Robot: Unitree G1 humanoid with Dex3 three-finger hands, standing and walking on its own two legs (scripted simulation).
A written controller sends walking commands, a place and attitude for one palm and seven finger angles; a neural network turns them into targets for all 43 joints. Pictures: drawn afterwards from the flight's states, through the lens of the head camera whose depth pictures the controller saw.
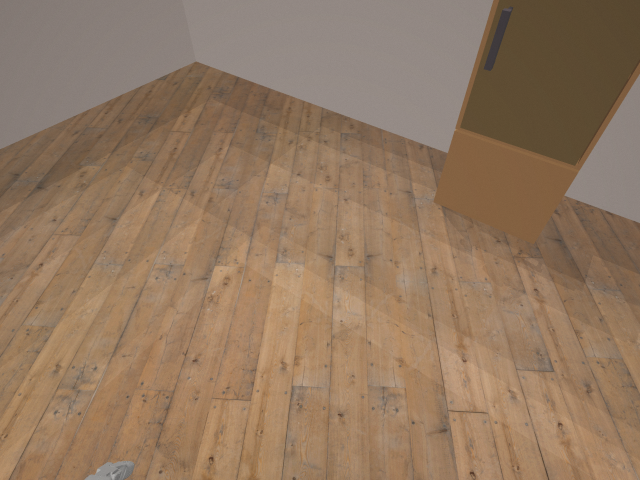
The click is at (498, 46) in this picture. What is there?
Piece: cupboard door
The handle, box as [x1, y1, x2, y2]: [484, 7, 512, 70]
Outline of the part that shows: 512,7 509,7 507,9 504,8 502,10 484,66 485,69 490,70 492,68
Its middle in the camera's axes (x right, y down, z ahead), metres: +0.57 -0.64 +1.25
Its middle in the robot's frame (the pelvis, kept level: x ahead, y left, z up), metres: +1.39 -0.50 +0.00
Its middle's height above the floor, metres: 0.77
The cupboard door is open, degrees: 0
